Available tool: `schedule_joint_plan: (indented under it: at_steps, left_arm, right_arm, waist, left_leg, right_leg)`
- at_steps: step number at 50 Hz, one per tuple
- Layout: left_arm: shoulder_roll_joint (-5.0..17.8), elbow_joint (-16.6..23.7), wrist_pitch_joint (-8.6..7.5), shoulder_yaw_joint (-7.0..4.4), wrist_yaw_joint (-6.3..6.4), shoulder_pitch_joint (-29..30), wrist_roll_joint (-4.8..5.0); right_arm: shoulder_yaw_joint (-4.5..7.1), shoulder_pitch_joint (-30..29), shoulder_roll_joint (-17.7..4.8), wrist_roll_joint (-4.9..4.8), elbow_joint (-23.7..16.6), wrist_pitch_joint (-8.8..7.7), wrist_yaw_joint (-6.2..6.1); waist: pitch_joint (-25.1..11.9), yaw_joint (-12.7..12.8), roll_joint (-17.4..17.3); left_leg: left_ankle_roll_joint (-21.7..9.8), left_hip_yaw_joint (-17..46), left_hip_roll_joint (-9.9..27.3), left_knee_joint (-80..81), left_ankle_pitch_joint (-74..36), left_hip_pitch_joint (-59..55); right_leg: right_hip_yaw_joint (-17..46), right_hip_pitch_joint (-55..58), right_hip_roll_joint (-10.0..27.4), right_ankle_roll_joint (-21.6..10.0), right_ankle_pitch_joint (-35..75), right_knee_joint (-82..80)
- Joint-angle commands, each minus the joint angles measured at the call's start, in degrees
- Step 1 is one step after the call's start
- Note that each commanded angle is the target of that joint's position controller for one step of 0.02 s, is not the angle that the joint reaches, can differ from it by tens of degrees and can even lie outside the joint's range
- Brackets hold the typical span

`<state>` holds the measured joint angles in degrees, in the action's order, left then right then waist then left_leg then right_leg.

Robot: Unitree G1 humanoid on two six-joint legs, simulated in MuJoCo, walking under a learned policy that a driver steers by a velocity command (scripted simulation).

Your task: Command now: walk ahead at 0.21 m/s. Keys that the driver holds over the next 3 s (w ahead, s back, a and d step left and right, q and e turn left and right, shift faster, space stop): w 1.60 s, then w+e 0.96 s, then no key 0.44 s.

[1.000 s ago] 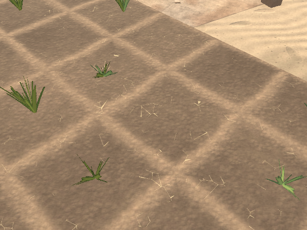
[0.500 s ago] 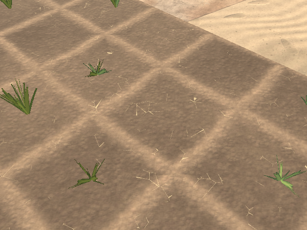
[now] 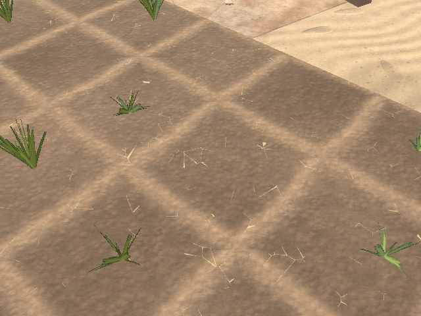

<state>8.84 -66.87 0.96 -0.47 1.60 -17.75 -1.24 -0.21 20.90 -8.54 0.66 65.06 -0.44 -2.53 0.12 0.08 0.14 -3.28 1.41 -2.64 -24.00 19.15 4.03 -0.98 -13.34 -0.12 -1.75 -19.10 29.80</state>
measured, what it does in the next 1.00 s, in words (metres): walks ahead: left foot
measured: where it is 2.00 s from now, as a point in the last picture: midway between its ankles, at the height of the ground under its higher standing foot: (235, 195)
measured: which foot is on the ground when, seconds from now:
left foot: down 0.00-0.20, up 0.22-0.66, down 0.68-1.00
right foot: down 0.00-0.68, up 0.70-1.00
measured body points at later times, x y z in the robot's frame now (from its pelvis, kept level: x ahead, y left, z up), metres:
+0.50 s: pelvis +0.19 -0.06 +0.00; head +0.21 -0.07 +0.45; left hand +0.09 +0.15 -0.14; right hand +0.30 -0.29 -0.14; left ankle +0.29 +0.06 -0.68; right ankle +0.08 -0.12 -0.74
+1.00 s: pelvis +0.48 -0.03 +0.01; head +0.50 -0.03 +0.46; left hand +0.60 +0.20 -0.13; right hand +0.41 -0.27 -0.14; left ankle +0.43 +0.01 -0.74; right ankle +0.60 -0.19 -0.67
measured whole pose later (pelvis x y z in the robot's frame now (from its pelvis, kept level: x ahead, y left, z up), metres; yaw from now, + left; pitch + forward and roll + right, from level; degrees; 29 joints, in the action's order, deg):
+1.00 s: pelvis +0.48 -0.03 +0.01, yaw +0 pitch +0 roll +1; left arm 11.2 -54.0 -2.0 -2.6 -1.5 -7.9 -1.8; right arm 2.2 25.5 -9.6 0.7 62.4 -5.6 0.0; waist 2.3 -1.8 1.7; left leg -6.5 -5.9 -6.0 -12.7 11.4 1.5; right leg -0.6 -36.7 7.0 -2.2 -5.4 51.0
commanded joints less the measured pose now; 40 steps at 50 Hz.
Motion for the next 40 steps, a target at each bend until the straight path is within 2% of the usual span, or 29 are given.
schedule_joint_plan:
  at_steps: [1, 3, 6, 7, 8, 9, 10, 11, 12, 13, 14, 16, 19, 22, 25, 28, 30, 31, 32, 33, 34, 35, 36, 37, 38, 39, 40]
  left_arm:
    - [2.4, 5.1, -1.06, -0.45, -0.86, 4.5, -1.24]
    - [3.7, 7.6, -2.44, -0.97, -1.37, 6.9, -0.95]
    - [4.6, 9.5, -4.28, -1.75, -2.25, 6.7, 0.07]
    - [4.3, 9.3, -4.58, -1.98, -2.42, 4.4, 0.41]
    - [3.4, 7.7, -4.76, -2.17, -2.49, -1.2, 0.71]
    - [4.1, 4.9, -4.85, -2.99, -2.22, -8.6, 0.86]
    - [7.8, 3.2, -5.29, -4.27, -1.53, -16.3, 0.12]
    - [14.4, 1.8, -4.97, -5.75, -1.35, -23.9, 0.28]
    - [10.8, 2.1, -4.10, -4.74, -1.29, -19.3, 0.29]
    - [9.0, 4.8, -4.16, -4.09, -1.47, -12.1, 0.05]
    - [8.2, 6.4, -4.61, -3.74, -1.62, -7.8, 0.00]
    - [5.9, 6.6, -5.70, -2.69, -1.38, -6.3, 0.20]
    - [5.4, 4.5, -6.67, -1.96, -0.99, -11.3, 0.49]
    - [5.4, 3.7, -6.84, -1.40, -0.86, -14.0, 0.36]
    - [4.9, 3.6, -7.00, -0.88, -0.70, -14.5, 0.34]
    - [5.9, 3.1, -7.26, -0.95, -0.29, -15.6, 0.32]
    - [6.9, 3.1, -7.47, -1.16, -0.13, -14.3, 0.18]
    - [7.6, 3.2, -7.51, -1.39, 0.01, -13.3, 0.11]
    - [8.3, 3.3, -7.33, -1.64, 0.10, -12.5, -0.11]
    - [8.9, 3.6, -6.97, -1.85, 0.04, -11.3, 0.09]
    - [7.9, 4.4, -6.85, -1.60, -0.32, -11.3, 0.47]
    - [1.1, 5.8, -6.57, -0.49, -1.22, -17.7, 2.17]
    - [6.1, 5.9, -6.35, -2.00, -1.42, -14.5, 1.27]
    - [6.9, 8.4, -6.33, -2.39, -1.46, -8.4, 0.70]
    - [6.7, 9.3, -6.60, -2.43, -1.66, -4.9, 0.32]
    - [5.5, 9.1, -6.28, -2.53, -1.72, -4.6, 0.02]
    - [4.2, 8.9, -5.47, -2.41, -1.92, -6.0, -0.77]
  right_arm:
    - [2.50, 8.5, -8.9, 0.11, 0.3, 0.09, -0.03]
    - [2.91, 9.1, -8.9, 0.92, 0.2, -0.91, 0.17]
    - [3.41, 7.5, -9.1, 0.79, -0.5, -2.37, 0.45]
    - [3.52, 6.0, -9.2, 0.49, -0.9, -2.66, 0.53]
    - [3.55, 3.4, -9.3, -0.04, -1.6, -2.82, 0.62]
    - [3.35, 2.3, -8.7, -0.02, -2.3, -3.18, 0.85]
    - [2.61, 1.2, -6.4, 0.21, -3.4, -3.88, 1.36]
    - [1.80, 2.2, -2.7, 0.18, -6.0, -4.29, 1.86]
    - [2.76, -0.2, -6.4, 1.87, -6.5, -3.95, 2.27]
    - [2.66, -2.0, -5.4, 1.78, -6.9, -4.05, 2.94]
    - [2.38, -2.1, -4.2, 1.21, -6.7, -4.46, 3.44]
    - [2.71, -1.4, -4.2, 1.47, -6.4, -4.07, 3.94]
    - [3.25, -3.4, -4.8, 1.35, -7.3, -2.74, 4.17]
    - [3.05, -11.8, -4.3, 1.19, -10.5, -2.14, 4.28]
    - [2.37, -20.2, -3.3, 0.63, -13.7, -2.17, 4.41]
    - [2.13, -23.8, -3.6, 0.26, -15.3, -2.23, 4.26]
    - [2.64, -21.8, -5.0, 0.22, -15.3, -2.49, 3.74]
    - [3.13, -18.4, -5.9, 0.28, -14.5, -2.74, 3.35]
    - [3.87, -12.0, -7.2, 0.24, -12.5, -3.11, 2.95]
    - [4.69, -3.1, -8.2, 0.37, -9.5, -3.55, 2.51]
    - [5.86, 5.3, -11.3, 1.61, -7.3, -3.90, 1.96]
    - [7.33, 9.8, -16.9, 2.97, -7.3, -3.82, 1.95]
    - [7.07, 5.3, -15.0, 0.54, -7.5, -3.02, 2.74]
    - [6.21, -2.3, -12.4, -0.25, -8.7, -3.11, 2.86]
    - [5.19, -5.8, -8.5, -0.20, -9.3, -3.67, 3.13]
    - [4.48, -6.4, -6.3, 0.10, -8.8, -4.28, 3.00]
    - [3.76, -5.6, -4.4, 0.12, -7.7, -4.79, 2.66]
  waist:
    - [14.4, -3.3, -9.0]
    - [14.7, -3.4, -7.8]
    - [11.8, -1.7, -6.7]
    - [10.8, 0.0, -6.6]
    - [9.5, 3.3, -5.8]
    - [6.9, 6.2, -2.8]
    - [3.6, 9.5, 6.5]
    - [-0.6, 9.8, 20.8]
    - [4.1, 6.3, 11.2]
    - [8.4, 3.5, 4.3]
    - [9.1, 1.8, 1.3]
    - [7.5, -0.3, 1.4]
    - [6.0, -0.6, 3.1]
    - [7.3, 0.6, 3.7]
    - [8.9, 1.7, 4.3]
    - [8.9, 2.0, 5.2]
    - [7.1, 0.1, 5.3]
    - [5.0, -1.6, 5.7]
    - [1.5, -4.4, 5.8]
    - [-2.8, -8.1, 5.0]
    - [-7.5, -11.0, 2.4]
    - [-15.2, -7.7, -9.7]
    - [-15.0, -7.0, -5.3]
    - [-4.4, -4.0, -3.7]
    - [0.3, -2.9, -0.2]
    - [2.8, -0.8, 0.9]
    - [3.3, 1.1, 0.3]
  left_leg:
    - [-10.3, 22.6, 17.6, 17.4, 29.0, 7.4]
    - [-12.1, 23.9, 19.6, 17.5, 20.7, 3.2]
    - [-10.6, 18.0, 17.6, 14.4, 7.8, 0.7]
    - [-9.5, 15.3, 16.3, 12.7, 4.5, 3.5]
    - [-8.0, 11.6, 14.1, 9.4, 1.7, 9.6]
    - [-6.4, 8.2, 11.0, 2.9, -3.6, 15.8]
    - [-4.0, 1.0, 5.6, -13.0, -5.7, 22.2]
    - [-1.4, -5.9, -1.7, -31.8, 9.7, 33.2]
    - [-2.5, -0.6, 1.8, -41.5, 10.0, 35.9]
    - [-3.1, 0.6, 4.8, -44.1, 3.6, 37.1]
    - [-2.9, 0.9, 6.5, -43.0, -1.6, 35.3]
    - [-1.8, -0.2, 7.8, -40.0, -5.6, 32.3]
    - [-0.6, -3.1, 6.9, -38.0, -7.7, 34.3]
    - [0.5, -5.5, 6.3, -32.5, -10.4, 37.5]
    - [0.7, -7.8, 4.6, -20.8, -14.4, 34.7]
    - [-1.0, -9.6, 2.8, -12.5, -16.1, 29.2]
    - [-3.3, -9.7, 1.2, -10.1, -14.8, 24.3]
    - [-4.5, -9.8, -0.2, -9.9, -12.9, 20.4]
    - [-5.6, -9.4, -1.4, -9.1, -11.1, 14.7]
    - [-6.7, -9.1, -1.8, -5.0, -12.8, 5.0]
    - [-8.8, -1.3, 5.4, -3.2, -7.3, -7.8]
    - [-17.4, 27.9, 24.1, 0.3, 0.1, -23.5]
    - [-18.9, 40.7, 25.1, 9.6, 7.5, -20.1]
    - [-16.6, 31.2, 23.5, 11.7, 11.1, -11.1]
    - [-14.7, 25.0, 21.4, 13.9, 5.9, -3.2]
    - [-12.6, 19.5, 18.9, 15.0, -0.7, 2.4]
    - [-11.1, 15.0, 16.7, 15.6, -5.8, 6.6]
  right_leg:
    - [-3.2, -15.1, 0.1, -1.4, -6.0, 10.6]
    - [-1.4, -21.1, 2.4, -1.9, -7.0, 15.1]
    - [-2.0, -17.4, 2.6, -2.3, -4.5, 9.4]
    - [-3.2, -11.1, 1.6, -2.5, -1.3, 5.5]
    - [-5.2, -0.2, -0.4, -2.6, 3.1, -0.1]
    - [-5.3, 12.3, -2.8, -2.5, 3.9, -3.0]
    - [6.4, 21.8, 5.6, -3.7, -3.1, -10.1]
    - [33.5, 27.3, 20.3, -9.1, -17.5, -20.9]
    - [37.6, 20.2, 21.7, -10.4, -21.7, -22.5]
    - [32.0, 14.6, 20.5, -10.0, -19.7, -22.1]
    - [25.9, 11.1, 18.1, -9.3, -11.3, -22.7]
    - [16.7, 9.9, 13.9, -7.9, 2.0, -23.0]
    - [9.5, 13.4, 11.9, -7.5, 20.7, -21.4]
    - [5.9, 13.6, 10.9, -7.8, 30.2, -21.5]
    - [3.1, 12.0, 9.5, -7.4, 35.6, -21.9]
    - [2.0, 13.4, 10.5, -7.4, 42.0, -21.5]
    - [1.0, 16.1, 11.5, -7.0, 53.3, -17.4]
    - [0.5, 17.6, 11.8, -6.7, 60.6, -12.9]
    - [0.0, 18.8, 11.8, -6.4, 65.2, -5.4]
    - [-0.8, 16.8, 10.8, -5.9, 62.5, 5.2]
    - [-1.8, 7.2, 8.7, -5.5, 47.2, 19.7]
    - [-3.8, -12.5, -1.3, -3.4, 4.2, 44.6]
    - [3.4, -20.0, -3.6, -4.2, -7.7, 52.3]
    - [4.1, -24.1, 0.6, -4.8, -2.4, 50.8]
    - [3.9, -22.7, 2.6, -4.9, 1.3, 47.2]
    - [4.0, -19.6, 4.1, -4.6, 2.7, 43.7]
    - [4.0, -16.0, 5.1, -3.9, 3.1, 40.8]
